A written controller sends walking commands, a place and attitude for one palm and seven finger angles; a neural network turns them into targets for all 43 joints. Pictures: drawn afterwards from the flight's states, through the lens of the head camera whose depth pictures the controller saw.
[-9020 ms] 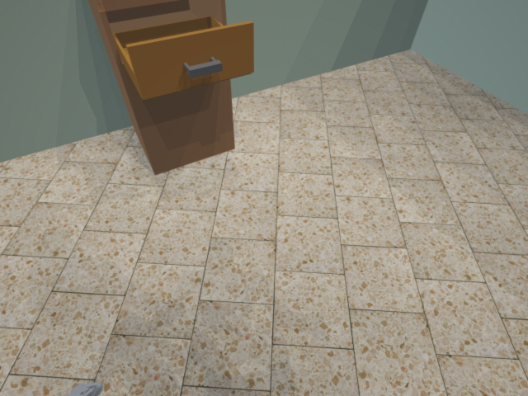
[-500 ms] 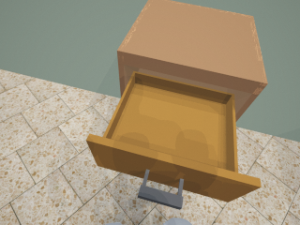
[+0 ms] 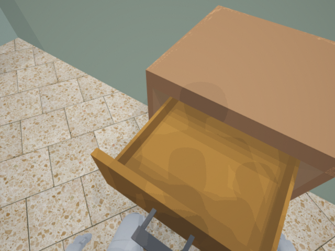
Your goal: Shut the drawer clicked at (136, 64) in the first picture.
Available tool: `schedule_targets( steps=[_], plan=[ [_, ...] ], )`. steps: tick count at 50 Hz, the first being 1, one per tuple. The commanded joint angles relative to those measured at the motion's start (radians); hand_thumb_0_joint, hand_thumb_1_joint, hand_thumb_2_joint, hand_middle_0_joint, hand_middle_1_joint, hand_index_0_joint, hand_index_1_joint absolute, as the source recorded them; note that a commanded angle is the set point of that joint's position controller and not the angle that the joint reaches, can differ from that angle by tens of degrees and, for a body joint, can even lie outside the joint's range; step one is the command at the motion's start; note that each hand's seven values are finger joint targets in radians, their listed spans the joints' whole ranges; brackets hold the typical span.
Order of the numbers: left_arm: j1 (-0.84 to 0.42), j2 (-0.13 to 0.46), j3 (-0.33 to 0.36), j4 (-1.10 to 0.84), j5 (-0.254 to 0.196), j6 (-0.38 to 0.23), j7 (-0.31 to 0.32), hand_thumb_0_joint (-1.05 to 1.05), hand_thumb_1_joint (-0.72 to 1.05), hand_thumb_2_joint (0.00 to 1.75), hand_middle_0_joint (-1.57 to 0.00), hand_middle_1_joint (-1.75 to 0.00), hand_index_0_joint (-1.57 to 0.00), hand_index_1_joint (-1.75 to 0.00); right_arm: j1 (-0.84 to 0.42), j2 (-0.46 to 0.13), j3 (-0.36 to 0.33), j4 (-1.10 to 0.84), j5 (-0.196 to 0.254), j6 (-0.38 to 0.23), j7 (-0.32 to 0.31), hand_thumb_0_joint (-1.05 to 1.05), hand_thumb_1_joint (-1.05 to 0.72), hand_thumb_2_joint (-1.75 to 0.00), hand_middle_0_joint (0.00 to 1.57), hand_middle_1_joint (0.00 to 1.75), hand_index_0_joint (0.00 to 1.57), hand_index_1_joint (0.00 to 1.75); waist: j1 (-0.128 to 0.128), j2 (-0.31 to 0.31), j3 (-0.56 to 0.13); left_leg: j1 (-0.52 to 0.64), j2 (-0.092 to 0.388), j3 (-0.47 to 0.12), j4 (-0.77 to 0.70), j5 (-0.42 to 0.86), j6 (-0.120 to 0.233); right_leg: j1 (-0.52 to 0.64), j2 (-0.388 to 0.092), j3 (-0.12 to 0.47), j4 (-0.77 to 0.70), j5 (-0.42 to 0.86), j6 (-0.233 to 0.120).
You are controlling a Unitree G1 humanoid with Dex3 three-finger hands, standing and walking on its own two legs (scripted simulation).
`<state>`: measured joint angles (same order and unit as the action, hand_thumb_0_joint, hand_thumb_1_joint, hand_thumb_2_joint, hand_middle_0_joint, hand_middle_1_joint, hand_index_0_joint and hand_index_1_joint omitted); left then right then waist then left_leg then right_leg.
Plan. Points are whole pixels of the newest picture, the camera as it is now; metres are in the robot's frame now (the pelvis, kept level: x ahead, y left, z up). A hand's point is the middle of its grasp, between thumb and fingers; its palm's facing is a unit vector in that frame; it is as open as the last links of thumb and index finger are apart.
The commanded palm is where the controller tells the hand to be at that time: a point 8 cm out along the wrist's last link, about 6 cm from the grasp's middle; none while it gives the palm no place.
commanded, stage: shuffle to correct the standing spot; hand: left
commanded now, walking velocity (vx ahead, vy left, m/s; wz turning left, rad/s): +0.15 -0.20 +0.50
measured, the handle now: (164, 237) +0.16 +0.01 -0.01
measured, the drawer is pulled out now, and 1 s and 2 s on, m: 0.24 0.14 0.07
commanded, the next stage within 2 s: none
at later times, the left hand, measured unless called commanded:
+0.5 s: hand out of the picture +0.02 +0.12 -0.13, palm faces +0.25 -0.94 -0.22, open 7.4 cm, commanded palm none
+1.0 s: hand out of the picture +0.06 +0.13 -0.11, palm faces +0.45 -0.87 -0.21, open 7.3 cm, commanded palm none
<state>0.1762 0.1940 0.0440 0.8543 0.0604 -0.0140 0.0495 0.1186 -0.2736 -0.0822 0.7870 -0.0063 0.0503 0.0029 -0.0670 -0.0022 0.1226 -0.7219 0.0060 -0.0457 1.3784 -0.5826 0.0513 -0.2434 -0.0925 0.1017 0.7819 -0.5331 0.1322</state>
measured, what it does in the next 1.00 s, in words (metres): steps to the right, turning left: left foot, then right foot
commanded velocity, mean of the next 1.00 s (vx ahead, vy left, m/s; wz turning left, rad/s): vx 0.08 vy -0.20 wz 0.50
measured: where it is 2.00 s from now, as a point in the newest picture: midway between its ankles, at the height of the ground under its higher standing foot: outside the picture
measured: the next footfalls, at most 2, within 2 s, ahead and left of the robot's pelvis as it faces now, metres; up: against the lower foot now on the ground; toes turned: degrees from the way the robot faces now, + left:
left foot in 0.06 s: +0.16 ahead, +0.10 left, +0.00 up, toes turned +2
right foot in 0.32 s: +0.07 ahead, -0.15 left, +0.00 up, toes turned +9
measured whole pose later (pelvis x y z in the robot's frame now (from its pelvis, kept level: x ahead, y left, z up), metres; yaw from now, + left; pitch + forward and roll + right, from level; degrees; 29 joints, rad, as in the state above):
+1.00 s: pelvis +0.01 -0.10 +0.03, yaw +29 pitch +0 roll -1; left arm 0.13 0.20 0.02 0.76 0.02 0.05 0.02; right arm 0.28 -0.19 -0.04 0.87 -0.04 0.07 0.00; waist -0.03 0.01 0.07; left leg -0.40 0.00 -0.09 0.58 -0.18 0.01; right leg -0.41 -0.03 0.02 1.10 -0.55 0.04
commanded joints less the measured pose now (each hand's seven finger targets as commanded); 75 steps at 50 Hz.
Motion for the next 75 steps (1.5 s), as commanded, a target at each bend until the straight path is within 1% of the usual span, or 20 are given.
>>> schedule_targets(
  steps=[1, 2, 3, 5, 8, 14, 17, 22, 31, 34, 35, 36, 40, 50, 52, 54, 58, 65, 69, 75],
  plan=[
    [-0.006, 0.149, 0.015, -0.042, -0.048, -0.018, 0.002, 0.0, 0.9, 0.9, -0.2, -0.3, -0.2, -0.3, 0.381, -0.099, -0.006, 0.022, 0.005, -0.043, -0.006, 0.0, -0.9, -0.9, 0.2, 0.3, 0.2, 0.3, -0.136, 0.217, -0.334, 0.737, 0.028, 0.06, -0.782, 0.642, 0.024, -0.116, 0.0, -0.132, 0.324, 0.699, -0.148],
    [0.076, 0.084, -0.013, -0.028, -0.058, -0.009, -0.012, 0.0, 0.9, 0.9, -0.2, -0.3, -0.2, -0.3, 0.353, -0.143, -0.002, 0.029, 0.003, -0.041, -0.006, 0.0, -0.9, -0.9, 0.2, 0.3, 0.2, 0.3, -0.077, 0.355, -0.328, 0.774, 0.252, -0.223, -0.859, 1.087, 0.127, -0.268, 0.132, -0.132, 0.635, -0.017, -0.101],
    [0.113, 0.073, -0.029, -0.04, -0.062, 0.003, -0.014, 0.0, 0.9, 0.9, -0.2, -0.3, -0.2, -0.3, 0.332, -0.149, 0.016, 0.01, 0.007, -0.037, 0.001, 0.0, -0.9, -0.9, 0.2, 0.3, 0.2, 0.3, -0.047, 0.217, -0.351, 0.759, 0.33, -0.351, -0.901, 1.283, 0.196, -0.3, 0.131, -0.067, 0.83, -0.038, -0.108],
    [0.057, 0.12, -0.031, -0.07, -0.048, 0.012, -0.011, 0.0, 0.9, 0.9, -0.2, -0.3, -0.2, -0.3, 0.227, -0.19, 0.009, -0.012, 0.008, -0.05, -0.02, 0.0, -0.9, -0.9, 0.2, 0.3, 0.2, 0.3, -0.03, 0.395, -0.292, 0.561, 0.368, -0.562, -1.036, 0.811, 0.299, -0.375, 0.078, -0.021, 0.974, 0.015, -0.083],
    [0.121, 0.162, -0.024, -0.051, -0.026, 0.038, -0.047, 0.0, 0.9, 0.9, -0.2, -0.3, -0.2, -0.3, 0.012, -0.1, 0.009, -0.033, -0.015, -0.064, -0.033, 0.0, -0.9, -0.9, 0.2, 0.3, 0.2, 0.3, 0.112, 0.314, -0.088, 0.25, 0.231, -0.398, -1.039, 0.076, 0.194, -0.358, 0.008, 0.004, 0.795, 0.062, -0.105],
    [0.307, 0.079, -0.025, -0.026, -0.046, 0.033, -0.031, 0.0, 0.9, 0.9, -0.2, -0.3, -0.2, -0.3, 0.036, -0.129, -0.006, -0.033, -0.03, -0.02, -0.022, 0.0, -0.9, -0.9, 0.2, 0.3, 0.2, 0.3, 0.137, 0.067, -0.145, 0.174, 0.144, -0.36, -0.991, 0.023, 0.089, 0.113, 0.132, -0.125, -0.209, 0.046, -0.141],
    [0.195, 0.164, -0.02, -0.081, -0.025, 0.031, -0.016, 0.0, 0.9, 0.9, -0.2, -0.3, -0.2, -0.3, 0.118, 0.02, 0.004, -0.048, -0.007, -0.01, -0.009, 0.0, -0.9, -0.9, 0.2, 0.3, 0.2, 0.3, 0.063, -0.342, -0.067, 0.085, -0.079, 0.067, -0.271, 0.071, -0.036, -0.02, -0.213, 0.3, -0.652, -0.097, -0.324],
    [0.134, 0.072, -0.011, -0.05, -0.022, -0.015, 0.006, 0.0, 0.9, 0.9, -0.2, -0.3, -0.2, -0.3, 0.058, 0.026, 0.006, -0.005, -0.015, -0.015, 0.008, 0.0, -0.9, -0.9, 0.2, 0.3, 0.2, 0.3, 0.057, -0.098, -0.03, -0.033, 0.012, 0.025, 0.07, 0.207, -0.033, 0.082, -0.152, 0.044, -0.48, 0.467, -0.363],
    [0.204, 0.098, 0.005, 0.024, -0.033, 0.003, 0.018, 0.0, 0.9, 0.9, -0.2, -0.3, -0.2, -0.3, 0.055, 0.071, 0.035, 0.05, -0.001, -0.028, 0.006, 0.0, -0.9, -0.9, 0.2, 0.3, 0.2, 0.3, 0.089, -0.161, -0.229, 0.358, 0.002, 0.183, -0.751, 0.301, -0.023, 0.22, -0.104, -0.191, -0.25, 0.956, -0.286],
    [0.194, 0.046, -0.016, 0.011, -0.048, 0.006, -0.001, 0.0, 0.9, 0.9, -0.2, -0.3, -0.2, -0.3, 0.277, -0.025, 0.01, 0.118, -0.007, -0.036, -0.016, 0.0, -0.9, -0.9, 0.2, 0.3, 0.2, 0.3, 0.004, 0.051, -0.352, 0.832, 0.163, 0.062, -0.979, 0.897, 0.057, -0.028, -0.011, -0.281, 0.197, 0.576, -0.154],
    [0.167, 0.01, -0.029, -0.006, -0.052, 0.008, -0.007, 0.0, 0.9, 0.9, -0.2, -0.3, -0.2, -0.3, 0.337, -0.073, 0.006, 0.124, -0.008, -0.031, -0.02, 0.0, -0.9, -0.9, 0.2, 0.3, 0.2, 0.3, -0.034, 0.255, -0.306, 0.928, 0.348, -0.135, -0.968, 1.354, 0.182, -0.258, 0.066, -0.323, 0.487, -0.017, -0.104],
    [0.073, 0.065, -0.022, -0.023, -0.047, 0.037, 0.0, 0.0, 0.9, 0.9, -0.2, -0.3, -0.2, -0.3, 0.37, -0.09, 0.018, 0.127, -0.008, -0.026, -0.043, 0.0, -0.9, -0.9, 0.2, 0.3, 0.2, 0.3, -0.061, 0.342, -0.342, 0.792, 0.399, -0.431, -0.995, 1.351, 0.25, -0.284, 0.086, -0.127, 0.745, -0.091, -0.099],
    [0.019, 0.093, -0.018, -0.083, -0.035, 0.06, -0.034, 0.0, 0.9, 0.9, -0.2, -0.3, -0.2, -0.3, 0.1, -0.076, 0.015, 0.017, -0.033, -0.063, -0.043, 0.0, -0.9, -0.9, 0.2, 0.3, 0.2, 0.3, 0.089, 0.081, -0.1, 0.438, 0.338, -0.332, -0.979, 0.669, 0.215, -0.41, 0.018, 0.037, 1.005, 0.018, -0.109],
    [0.104, 0.052, -0.014, -0.125, -0.05, 0.055, -0.023, 0.0, 0.9, 0.9, -0.2, -0.3, -0.2, -0.3, 0.126, -0.125, -0.011, -0.038, -0.04, 0.003, -0.006, 0.0, -0.9, -0.9, 0.2, 0.3, 0.2, 0.3, 0.059, 0.241, -0.154, 0.353, 0.181, -0.395, -1.092, 0.091, 0.109, -0.04, 0.115, -0.135, -0.044, -0.036, -0.111],
    [0.193, 0.097, 0.004, -0.09, -0.047, 0.046, -0.022, 0.0, 0.9, 0.9, -0.2, -0.3, -0.2, -0.3, 0.126, -0.11, -0.022, -0.045, -0.031, 0.02, 0.0, 0.0, -0.9, -0.9, 0.2, 0.3, 0.2, 0.3, 0.085, 0.098, -0.148, 0.232, 0.087, -0.292, -0.975, -0.018, 0.027, 0.165, 0.117, -0.117, -0.386, 0.075, -0.136],
    [0.122, 0.214, 0.021, -0.127, -0.03, 0.054, -0.007, 0.0, 0.9, 0.9, -0.2, -0.3, -0.2, -0.3, 0.146, 0.012, -0.01, -0.082, -0.016, 0.025, -0.004, 0.0, -0.9, -0.9, 0.2, 0.3, 0.2, 0.3, 0.064, -0.298, -0.054, 0.032, -0.081, 0.041, -0.485, 0.008, -0.069, 0.087, -0.21, 0.28, -0.627, -0.127, -0.269],
    [-0.019, 0.119, 0.011, -0.13, -0.029, 0.026, 0.004, 0.0, 0.9, 0.9, -0.2, -0.3, -0.2, -0.3, 0.106, -0.05, -0.015, -0.068, -0.013, 0.02, 0.011, 0.0, -0.9, -0.9, 0.2, 0.3, 0.2, 0.3, 0.037, -0.256, -0.017, 0.066, 0.008, 0.039, -0.127, 0.131, -0.056, 0.007, -0.11, 0.057, -0.502, 0.282, -0.315],
    [0.119, 0.125, 0.021, -0.026, -0.04, 0.031, 0.013, 0.0, 0.9, 0.9, -0.2, -0.3, -0.2, -0.3, 0.148, 0.022, 0.008, 0.012, -0.007, -0.009, 0.01, 0.0, -0.9, -0.9, 0.2, 0.3, 0.2, 0.3, 0.05, -0.142, -0.167, 0.518, 0.01, 0.139, -0.915, 0.425, -0.032, 0.025, -0.067, -0.099, -0.193, 0.428, -0.213],
    [0.147, 0.094, 0.005, -0.04, -0.045, 0.06, 0.005, 0.0, 0.9, 0.9, -0.2, -0.3, -0.2, -0.3, 0.286, -0.106, -0.008, 0.054, -0.014, 0.0, -0.029, 0.0, -0.9, -0.9, 0.2, 0.3, 0.2, 0.3, 0.0, 0.327, -0.313, 0.693, 0.378, -0.462, -1.034, 0.776, 0.178, -0.239, 0.068, -0.069, 0.449, -0.108, -0.112],
    [0.053, 0.093, 0.017, -0.053, -0.045, 0.066, -0.034, 0.0, 0.9, 0.9, -0.2, -0.3, -0.2, -0.3, 0.116, -0.104, -0.002, 0.026, -0.028, -0.02, -0.041, 0.0, -0.9, -0.9, 0.2, 0.3, 0.2, 0.3, 0.057, 0.083, -0.111, 0.442, 0.267, -0.312, -1.092, 0.391, 0.139, -0.225, 0.026, -0.056, 0.296, 0.024, -0.106]
  ],
)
